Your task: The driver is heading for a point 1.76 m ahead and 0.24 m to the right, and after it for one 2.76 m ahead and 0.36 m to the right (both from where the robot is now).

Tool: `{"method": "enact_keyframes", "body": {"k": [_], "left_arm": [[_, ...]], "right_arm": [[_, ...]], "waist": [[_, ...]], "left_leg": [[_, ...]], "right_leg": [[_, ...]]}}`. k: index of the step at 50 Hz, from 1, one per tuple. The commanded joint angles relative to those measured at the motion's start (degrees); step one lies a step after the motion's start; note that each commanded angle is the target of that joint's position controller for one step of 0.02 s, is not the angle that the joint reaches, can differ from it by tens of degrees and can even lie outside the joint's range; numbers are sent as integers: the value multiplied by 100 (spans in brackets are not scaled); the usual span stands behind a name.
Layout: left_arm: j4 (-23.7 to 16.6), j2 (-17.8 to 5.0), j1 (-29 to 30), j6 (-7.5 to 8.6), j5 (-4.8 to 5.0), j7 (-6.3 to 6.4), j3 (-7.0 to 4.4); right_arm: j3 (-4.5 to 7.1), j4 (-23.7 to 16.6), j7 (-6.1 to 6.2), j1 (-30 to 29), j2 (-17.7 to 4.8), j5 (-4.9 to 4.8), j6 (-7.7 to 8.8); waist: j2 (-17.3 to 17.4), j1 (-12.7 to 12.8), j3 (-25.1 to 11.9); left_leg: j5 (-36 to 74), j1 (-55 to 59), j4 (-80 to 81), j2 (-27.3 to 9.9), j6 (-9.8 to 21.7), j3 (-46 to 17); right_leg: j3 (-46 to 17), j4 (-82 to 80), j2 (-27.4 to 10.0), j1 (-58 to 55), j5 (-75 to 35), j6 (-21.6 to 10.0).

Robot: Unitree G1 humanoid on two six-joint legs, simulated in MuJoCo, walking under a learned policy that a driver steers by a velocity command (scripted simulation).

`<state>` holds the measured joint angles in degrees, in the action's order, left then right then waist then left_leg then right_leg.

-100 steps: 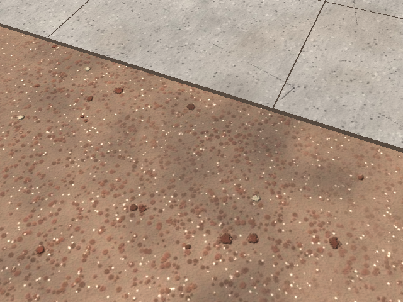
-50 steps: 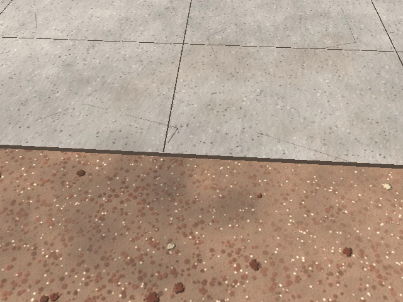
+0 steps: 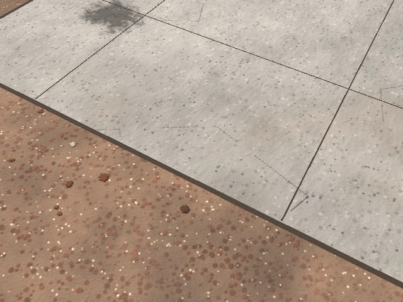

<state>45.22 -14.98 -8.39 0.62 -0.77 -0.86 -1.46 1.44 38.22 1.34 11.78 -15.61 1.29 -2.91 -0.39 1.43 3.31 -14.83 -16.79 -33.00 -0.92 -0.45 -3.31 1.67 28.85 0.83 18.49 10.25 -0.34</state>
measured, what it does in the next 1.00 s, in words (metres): shifts its weight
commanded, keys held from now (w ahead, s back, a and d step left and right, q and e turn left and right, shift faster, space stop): no key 1.00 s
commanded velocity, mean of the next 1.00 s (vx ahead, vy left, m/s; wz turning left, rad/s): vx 0.01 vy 0.00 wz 0.03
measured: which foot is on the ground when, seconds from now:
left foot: down 0.00-1.00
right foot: down 0.00-1.00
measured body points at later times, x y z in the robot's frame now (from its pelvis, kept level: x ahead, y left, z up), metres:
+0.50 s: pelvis +0.05 +0.02 +0.00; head +0.06 +0.03 +0.45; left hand +0.15 +0.29 -0.13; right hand +0.17 -0.23 -0.11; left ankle +0.02 +0.13 -0.73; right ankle +0.06 -0.12 -0.73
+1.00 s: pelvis +0.05 +0.03 +0.01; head +0.06 +0.03 +0.46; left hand +0.10 +0.29 -0.14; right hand +0.11 -0.23 -0.13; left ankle +0.02 +0.13 -0.73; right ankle +0.06 -0.12 -0.73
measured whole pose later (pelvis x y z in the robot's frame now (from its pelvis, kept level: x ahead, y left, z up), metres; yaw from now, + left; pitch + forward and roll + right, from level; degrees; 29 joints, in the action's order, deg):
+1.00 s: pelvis +0.05 +0.03 +0.01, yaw -1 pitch -2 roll +0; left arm 64.1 -13.7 -9.5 -1.0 -0.1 2.7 -2.2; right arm 1.2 53.0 1.4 15.6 -12.9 0.4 0.5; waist -0.2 1.0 1.8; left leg -16.9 -7.8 -26.3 2.2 2.0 -0.8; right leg -1.2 25.8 -2.4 11.7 12.6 2.8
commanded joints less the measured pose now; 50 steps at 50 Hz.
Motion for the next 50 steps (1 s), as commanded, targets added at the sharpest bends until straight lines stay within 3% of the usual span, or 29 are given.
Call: {"method": "enact_keyframes", "body": {"k": [1,3,5,10,20,32,50], "left_arm": [[-325,-412,197,83,-74,12,-66],[-185,-493,78,51,-76,59,-89],[-78,-582,20,69,-36,62,-112],[192,-521,-18,107,6,86,-95],[690,-601,-31,-23,54,215,-121],[1247,-610,55,-115,66,308,-160],[1766,-488,-171,-117,66,385,-162]], "right_arm": [[109,-400,-34,-213,-533,109,157],[104,-352,-63,-238,-546,95,262],[96,-302,-53,-20,-556,37,319],[94,-270,-17,141,-511,-13,343],[126,-64,-56,242,-411,-43,369],[159,470,-20,384,-428,-59,397],[98,1347,30,544,-355,-93,397]], "waist": [[870,33,-332],[871,41,-170],[543,-20,-131],[188,-88,-374],[101,-54,-495],[122,-32,-345],[81,-46,-148]], "left_leg": [[-1555,-422,1499,-677,572,-898],[-1326,-486,1407,-487,341,-716],[-686,-252,1172,-388,258,-577],[467,186,861,-304,326,-441],[1471,389,817,-195,334,-282],[1410,429,1034,-147,292,-205],[871,410,1290,-71,286,-114]], "right_leg": [[-196,-225,-173,-607,446,203],[-249,-265,-249,-696,185,178],[-339,-369,-313,-568,109,82],[-361,-334,-352,-650,-355,121],[-404,-211,-417,-972,-872,131],[-400,-343,-413,-1074,-780,152],[-337,-543,-361,-976,-528,179]]}}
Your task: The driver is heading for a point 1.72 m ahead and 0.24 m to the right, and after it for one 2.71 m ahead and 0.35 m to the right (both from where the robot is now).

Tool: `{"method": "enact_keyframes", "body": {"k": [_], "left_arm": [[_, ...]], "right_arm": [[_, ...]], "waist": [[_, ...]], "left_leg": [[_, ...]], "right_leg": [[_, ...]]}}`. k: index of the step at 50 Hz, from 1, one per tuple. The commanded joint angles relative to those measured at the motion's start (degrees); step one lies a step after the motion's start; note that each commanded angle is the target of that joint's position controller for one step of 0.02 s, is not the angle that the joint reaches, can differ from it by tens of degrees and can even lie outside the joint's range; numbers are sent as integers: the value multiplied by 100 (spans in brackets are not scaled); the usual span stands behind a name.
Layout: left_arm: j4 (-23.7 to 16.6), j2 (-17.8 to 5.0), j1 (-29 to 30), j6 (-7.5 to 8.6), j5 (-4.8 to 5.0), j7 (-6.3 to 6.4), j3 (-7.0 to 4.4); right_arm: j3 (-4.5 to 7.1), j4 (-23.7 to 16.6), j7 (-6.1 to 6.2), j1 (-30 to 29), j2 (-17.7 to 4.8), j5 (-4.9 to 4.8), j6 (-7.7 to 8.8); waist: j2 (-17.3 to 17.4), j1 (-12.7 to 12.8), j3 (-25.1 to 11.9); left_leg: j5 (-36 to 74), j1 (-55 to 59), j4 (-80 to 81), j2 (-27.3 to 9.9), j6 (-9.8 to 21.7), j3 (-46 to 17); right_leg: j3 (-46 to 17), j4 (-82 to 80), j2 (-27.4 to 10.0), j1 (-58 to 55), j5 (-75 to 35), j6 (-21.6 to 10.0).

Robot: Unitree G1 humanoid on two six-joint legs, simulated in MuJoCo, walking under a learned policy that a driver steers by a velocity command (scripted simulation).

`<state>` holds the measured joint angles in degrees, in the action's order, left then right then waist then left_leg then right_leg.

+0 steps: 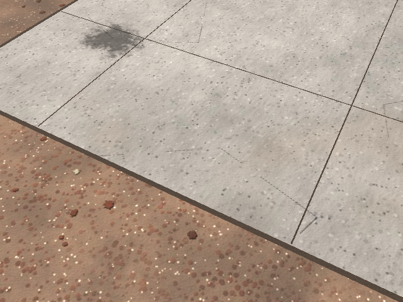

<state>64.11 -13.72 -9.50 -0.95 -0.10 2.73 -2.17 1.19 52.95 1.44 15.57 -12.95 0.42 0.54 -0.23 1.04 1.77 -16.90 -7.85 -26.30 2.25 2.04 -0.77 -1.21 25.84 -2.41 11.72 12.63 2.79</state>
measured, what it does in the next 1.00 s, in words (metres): stands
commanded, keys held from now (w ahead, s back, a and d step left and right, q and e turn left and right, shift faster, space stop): no key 0.96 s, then w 0.04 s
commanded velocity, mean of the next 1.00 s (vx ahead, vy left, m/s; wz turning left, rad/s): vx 0.00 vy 0.00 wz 0.00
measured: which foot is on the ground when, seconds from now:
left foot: down 0.00-1.00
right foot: down 0.00-1.00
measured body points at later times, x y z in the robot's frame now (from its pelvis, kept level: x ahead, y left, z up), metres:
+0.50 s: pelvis +0.00 +0.00 +0.00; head +0.01 +0.00 +0.45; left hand +0.01 +0.25 -0.16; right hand +0.02 -0.25 -0.15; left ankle -0.03 +0.10 -0.74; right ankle +0.01 -0.15 -0.74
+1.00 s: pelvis +0.00 -0.01 +0.00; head +0.01 +0.00 +0.45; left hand +0.00 +0.24 -0.16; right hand +0.00 -0.24 -0.15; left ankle -0.03 +0.10 -0.74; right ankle +0.01 -0.15 -0.74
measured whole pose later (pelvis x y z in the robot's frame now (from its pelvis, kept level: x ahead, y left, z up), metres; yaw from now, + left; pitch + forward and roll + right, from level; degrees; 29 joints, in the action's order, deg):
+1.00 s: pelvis +0.00 -0.01 +0.00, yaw +0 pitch -1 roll +0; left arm 65.3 -10.8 -15.1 -0.6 0.2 3.4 -1.5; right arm 0.5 61.8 1.8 17.6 -10.5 -0.2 0.5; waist -0.5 0.2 1.9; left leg -16.7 -8.2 -25.9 1.9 1.6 -0.5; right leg -1.5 26.5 -2.2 12.7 12.9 2.3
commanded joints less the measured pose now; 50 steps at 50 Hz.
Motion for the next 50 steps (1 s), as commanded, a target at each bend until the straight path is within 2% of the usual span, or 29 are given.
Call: {"method": "enact_keyframes", "body": {"k": [1,22,48,49,50], "left_arm": [[-107,-604,-83,41,-1,30,-90],[48,-400,-525,44,14,71,-39],[41,-240,-868,57,30,84,-12],[93,-166,-970,52,27,87,5],[101,-148,-976,46,52,95,1]], "right_arm": [[119,-85,21,174,-614,-7,52],[42,531,27,377,-452,-35,36],[14,801,40,577,-293,-52,26],[6,856,50,673,-251,-50,19],[39,865,71,700,-334,-85,-1]], "waist": [[64,-8,14],[34,-54,112],[22,-85,194],[61,-88,57],[148,-116,130]], "left_leg": [[1064,-486,628,-384,38,-363],[1033,-492,674,-327,44,-278],[979,-527,641,-301,25,-213],[379,-473,703,-263,46,-188],[-674,-543,782,-245,137,-243]], "right_leg": [[-46,-247,-35,-294,-761,-134],[3,-281,5,-218,-747,-144],[20,-251,39,-161,-739,-175],[120,-212,123,-216,-270,-177],[296,-1,286,-84,466,-205]]}}
Velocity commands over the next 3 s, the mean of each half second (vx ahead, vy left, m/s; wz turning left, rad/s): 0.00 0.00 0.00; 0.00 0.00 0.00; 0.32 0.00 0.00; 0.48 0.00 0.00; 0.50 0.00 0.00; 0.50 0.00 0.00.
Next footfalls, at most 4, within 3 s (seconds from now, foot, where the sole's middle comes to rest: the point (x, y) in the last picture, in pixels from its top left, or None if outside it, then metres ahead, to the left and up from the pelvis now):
1.74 left None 0.49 0.06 -0.78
2.26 right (263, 232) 0.78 -0.19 -0.78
2.84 left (201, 165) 1.10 0.05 -0.78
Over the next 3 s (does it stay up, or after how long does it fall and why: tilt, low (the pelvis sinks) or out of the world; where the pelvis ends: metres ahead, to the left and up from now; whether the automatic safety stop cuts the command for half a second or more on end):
stays up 1.01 -0.04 0.00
